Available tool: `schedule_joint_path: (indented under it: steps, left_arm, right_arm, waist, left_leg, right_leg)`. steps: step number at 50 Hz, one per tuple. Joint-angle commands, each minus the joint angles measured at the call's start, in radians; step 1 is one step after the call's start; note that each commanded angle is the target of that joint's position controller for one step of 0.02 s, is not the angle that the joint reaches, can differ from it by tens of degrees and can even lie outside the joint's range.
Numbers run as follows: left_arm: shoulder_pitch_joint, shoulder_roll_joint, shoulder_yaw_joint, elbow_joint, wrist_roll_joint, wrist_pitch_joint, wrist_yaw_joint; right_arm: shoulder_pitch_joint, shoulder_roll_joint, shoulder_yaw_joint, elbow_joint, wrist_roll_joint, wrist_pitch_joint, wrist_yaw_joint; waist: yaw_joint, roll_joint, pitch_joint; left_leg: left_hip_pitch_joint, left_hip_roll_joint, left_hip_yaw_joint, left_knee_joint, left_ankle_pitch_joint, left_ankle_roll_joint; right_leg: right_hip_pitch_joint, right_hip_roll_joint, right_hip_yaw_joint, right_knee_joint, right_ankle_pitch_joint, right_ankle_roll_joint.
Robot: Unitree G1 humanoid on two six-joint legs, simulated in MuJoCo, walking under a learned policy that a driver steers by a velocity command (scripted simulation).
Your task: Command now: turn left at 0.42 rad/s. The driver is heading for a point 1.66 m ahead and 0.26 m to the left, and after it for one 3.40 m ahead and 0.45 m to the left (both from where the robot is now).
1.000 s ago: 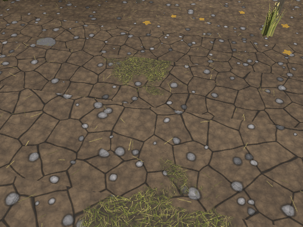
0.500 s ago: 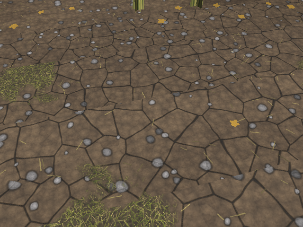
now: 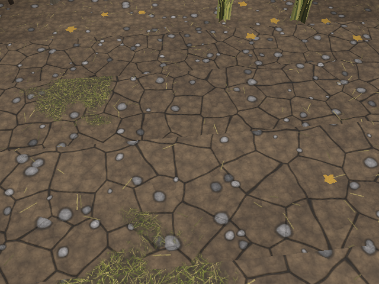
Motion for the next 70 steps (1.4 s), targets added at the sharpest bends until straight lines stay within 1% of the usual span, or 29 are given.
schedule_joint_path:
  steps: [1,5,9,10,11,12,13,15,16,19,21,26,32,36,37,38,39,42,45,49,53,55,56,57,58,60,62,65,70]
  left_arm:
    - [-0.025,0.178,0.061,-0.075,0.027,-0.012,0.029]
    - [-0.023,0.203,0.080,-0.083,0.038,-0.010,0.043]
    - [-0.006,0.209,0.069,-0.058,0.024,0.015,0.040]
    - [0.052,0.164,0.055,-0.051,0.031,0.020,0.030]
    - [0.060,0.050,0.013,-0.150,0.047,0.011,0.023]
    - [-0.038,0.077,0.004,-0.169,0.033,-0.001,0.006]
    - [-0.129,0.098,0.007,-0.178,0.021,-0.005,0.002]
    - [-0.010,0.236,0.054,-0.110,0.030,-0.002,0.026]
    - [-0.011,0.223,0.047,-0.107,0.034,0.005,0.030]
    - [0.055,0.171,0.030,-0.082,0.024,0.037,-0.004]
    - [0.061,0.166,0.019,-0.069,0.013,0.050,-0.017]
    - [0.009,0.176,-0.010,-0.048,0.019,0.065,0.014]
    - [-0.025,0.188,-0.042,-0.033,0.010,0.039,0.004]
    - [0.009,0.119,-0.081,-0.010,-0.036,0.012,-0.061]
    - [0.027,0.164,-0.083,-0.035,-0.050,-0.001,-0.078]
    - [-0.091,0.234,-0.080,-0.061,-0.048,-0.009,-0.096]
    - [-0.142,0.244,-0.065,-0.058,-0.031,0.003,-0.113]
    - [-0.118,0.300,-0.025,-0.082,-0.026,-0.001,-0.099]
    - [-0.035,0.277,-0.014,-0.076,-0.028,-0.015,-0.088]
    - [-0.015,0.280,0.006,-0.087,-0.018,-0.012,-0.080]
    - [-0.100,0.284,0.017,-0.114,0.000,0.007,-0.070]
    - [-0.125,0.248,0.005,-0.129,0.016,0.026,-0.073]
    - [-0.116,0.207,-0.008,-0.151,0.021,0.027,-0.067]
    - [-0.126,0.204,-0.011,-0.145,0.040,0.020,-0.067]
    - [-0.113,0.216,-0.008,-0.130,0.044,0.017,-0.058]
    - [-0.076,0.251,0.007,-0.109,0.050,0.017,-0.032]
    - [-0.082,0.196,-0.012,-0.100,0.063,0.033,-0.049]
    - [-0.142,0.165,-0.030,-0.095,0.023,0.050,-0.093]
    - [-0.166,0.152,-0.047,-0.090,0.043,0.034,-0.102]
  right_arm:
    - [-0.060,-0.037,0.007,-0.086,0.000,0.006,0.041]
    - [-0.095,-0.077,0.003,-0.123,0.031,0.030,0.081]
    - [-0.128,-0.118,-0.021,-0.138,0.049,-0.004,0.088]
    - [-0.088,-0.176,-0.046,-0.134,0.042,-0.018,0.079]
    - [0.079,-0.326,-0.078,-0.135,0.046,-0.025,0.043]
    - [0.170,-0.319,-0.083,-0.111,0.007,-0.051,0.031]
    - [0.158,-0.302,-0.093,-0.077,-0.007,-0.081,0.021]
    - [-0.033,-0.228,-0.078,-0.130,0.057,-0.074,0.030]
    - [-0.085,-0.218,-0.072,-0.152,0.068,-0.064,0.031]
    - [-0.168,-0.218,-0.062,-0.204,0.039,-0.049,0.048]
    - [-0.158,-0.231,-0.065,-0.220,0.033,-0.055,0.057]
    - [-0.078,-0.227,-0.060,-0.233,0.043,-0.076,0.068]
    - [-0.049,-0.232,-0.048,-0.246,0.049,-0.059,0.065]
    - [-0.166,-0.119,0.024,-0.224,0.072,-0.027,0.111]
    - [-0.072,-0.077,0.038,-0.211,0.083,-0.015,0.124]
    - [0.078,-0.106,0.022,-0.182,0.075,-0.016,0.114]
    - [0.048,-0.179,0.006,-0.167,0.074,-0.006,0.088]
    - [-0.064,-0.259,-0.017,-0.201,0.051,-0.003,0.026]
    - [-0.110,-0.213,-0.005,-0.218,0.055,-0.009,-0.014]
    - [-0.110,-0.211,-0.004,-0.217,0.044,-0.018,-0.037]
    - [-0.060,-0.211,0.002,-0.192,0.052,-0.021,-0.027]
    - [-0.032,-0.262,-0.011,-0.210,0.062,-0.029,-0.020]
    - [0.012,-0.349,-0.039,-0.228,0.053,-0.040,-0.028]
    - [0.050,-0.344,-0.044,-0.219,0.028,-0.047,-0.033]
    - [0.032,-0.307,-0.034,-0.225,0.020,-0.052,-0.039]
    - [-0.089,-0.233,-0.010,-0.258,0.031,-0.056,-0.033]
    - [-0.064,-0.239,-0.009,-0.251,0.042,-0.056,-0.046]
    - [0.107,-0.251,-0.014,-0.202,0.020,-0.039,-0.053]
    - [0.149,-0.233,-0.008,-0.159,-0.004,-0.030,-0.024]
  waist:
    - [0.029,-0.056,-0.024]
    - [0.022,-0.099,-0.024]
    - [-0.003,-0.052,-0.050]
    - [-0.007,0.038,-0.134]
    - [-0.025,0.286,-0.356]
    - [-0.093,0.068,-0.297]
    - [-0.095,0.054,-0.110]
    - [0.004,0.128,-0.097]
    - [0.031,0.126,-0.067]
    - [0.087,0.079,-0.088]
    - [0.069,0.082,-0.074]
    - [-0.005,0.087,-0.054]
    - [-0.059,0.079,-0.075]
    - [0.046,0.006,-0.100]
    - [0.018,-0.057,-0.174]
    - [-0.107,-0.116,-0.171]
    - [-0.098,-0.034,-0.129]
    - [-0.046,-0.064,-0.094]
    - [0.003,-0.081,-0.093]
    - [0.007,-0.111,-0.060]
    - [-0.022,-0.094,-0.036]
    - [-0.040,-0.053,-0.057]
    - [-0.052,0.104,-0.074]
    - [-0.083,0.122,-0.035]
    - [-0.062,0.047,-0.021]
    - [0.000,0.065,0.018]
    - [-0.008,0.081,0.033]
    - [-0.104,0.085,0.086]
    - [-0.100,0.116,0.123]
  left_leg:
    - [-0.012,-0.004,0.046,-0.085,0.088,0.026]
    - [0.054,0.002,0.022,-0.203,0.071,0.053]
    - [0.285,-0.092,0.065,-0.466,0.361,0.144]
    - [0.487,-0.055,0.011,-0.476,0.627,0.219]
    - [0.869,0.248,-0.399,-0.472,1.047,0.490]
    - [0.893,0.317,-0.563,-0.513,0.847,0.511]
    - [0.758,0.263,-0.462,-0.535,0.775,0.438]
    - [0.576,0.203,-0.326,-0.585,0.755,0.410]
    - [0.447,0.173,-0.285,-0.626,0.721,0.385]
    - [0.298,0.112,-0.233,-0.666,0.650,0.356]
    - [0.284,0.094,-0.236,-0.669,0.553,0.347]
    - [0.400,0.118,-0.375,-0.644,0.276,0.357]
    - [0.459,0.130,-0.441,-0.566,0.315,0.355]
    - [0.226,0.009,-0.339,-0.451,0.335,0.194]
    - [0.227,-0.090,-0.263,-0.407,0.207,0.074]
    - [0.290,-0.124,-0.186,-0.427,0.091,0.011]
    - [0.404,-0.103,-0.149,-0.467,0.154,-0.001]
    - [0.327,-0.115,-0.111,-0.394,0.139,0.052]
    - [0.207,-0.103,-0.107,-0.327,0.061,0.037]
    - [0.178,-0.092,-0.047,-0.241,-0.072,0.029]
    - [0.302,-0.110,-0.005,-0.433,0.047,0.060]
    - [0.442,-0.031,-0.084,-0.516,0.255,0.174]
    - [0.601,0.162,-0.301,-0.573,0.457,0.372]
    - [0.673,0.334,-0.431,-0.654,0.576,0.490]
    - [0.656,0.345,-0.383,-0.673,0.604,0.467]
    - [0.562,0.251,-0.206,-0.690,0.581,0.358]
    - [0.554,0.184,-0.112,-0.765,0.347,0.301]
    - [0.698,0.197,-0.089,-0.831,0.068,0.279]
    - [0.713,0.251,-0.031,-0.840,0.058,0.294]
  right_leg:
    - [0.087,-0.297,0.128,-0.187,0.466,-0.220]
    - [0.168,-0.344,0.090,-0.167,0.451,-0.168]
    - [0.094,-0.306,0.028,-0.014,0.260,-0.067]
    - [0.002,-0.216,-0.050,0.141,0.161,0.017]
    - [-0.289,-0.043,-0.100,0.446,-0.385,0.141]
    - [-0.474,0.000,0.164,0.513,-0.558,0.120]
    - [-0.577,-0.036,0.233,0.576,-0.489,0.108]
    - [-0.491,-0.070,0.242,0.674,-0.384,0.104]
    - [-0.417,-0.071,0.244,0.671,-0.325,0.100]
    - [-0.293,-0.025,0.232,0.661,-0.092,0.097]
    - [-0.299,-0.028,0.230,0.613,-0.038,0.118]
    - [-0.381,-0.047,0.266,0.436,-0.061,0.168]
    - [-0.353,-0.036,0.219,0.272,-0.082,0.153]
    - [0.027,-0.062,0.217,-0.010,0.345,0.107]
    - [0.118,-0.170,0.326,0.012,0.622,0.003]
    - [0.030,-0.226,0.416,0.047,0.614,-0.117]
    - [-0.117,-0.151,0.358,0.063,0.386,-0.076]
    - [-0.098,-0.112,0.382,0.035,0.314,-0.075]
    - [0.041,-0.202,0.547,0.030,0.384,-0.197]
    - [0.052,-0.246,0.636,0.010,0.455,-0.262]
    - [-0.021,-0.172,0.608,-0.007,0.314,-0.211]
    - [-0.134,-0.095,0.556,0.047,0.190,-0.133]
    - [-0.314,0.037,0.420,0.175,-0.054,-0.020]
    - [-0.438,0.067,0.323,0.368,-0.287,0.053]
    - [-0.450,0.018,0.310,0.542,-0.367,0.063]
    - [-0.397,-0.019,0.265,0.666,-0.318,0.077]
    - [-0.357,-0.032,0.202,0.572,-0.175,0.083]
    - [-0.440,-0.043,0.186,0.405,-0.072,0.076]
    - [-0.378,-0.038,0.170,0.239,-0.060,0.004]
Keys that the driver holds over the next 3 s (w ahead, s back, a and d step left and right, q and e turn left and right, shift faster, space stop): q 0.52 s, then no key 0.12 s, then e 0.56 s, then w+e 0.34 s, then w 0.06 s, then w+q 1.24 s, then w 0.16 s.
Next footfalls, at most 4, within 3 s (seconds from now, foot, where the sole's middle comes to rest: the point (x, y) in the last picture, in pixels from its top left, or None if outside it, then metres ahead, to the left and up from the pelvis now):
0.18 left None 0.09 0.18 -0.78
0.72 right None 0.20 -0.03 -0.78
1.54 right None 0.31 -0.09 -0.78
2.18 left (178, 234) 0.75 0.07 -0.95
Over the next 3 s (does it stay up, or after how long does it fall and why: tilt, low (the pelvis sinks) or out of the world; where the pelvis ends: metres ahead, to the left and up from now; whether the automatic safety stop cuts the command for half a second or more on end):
stays up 1.08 0.03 -0.17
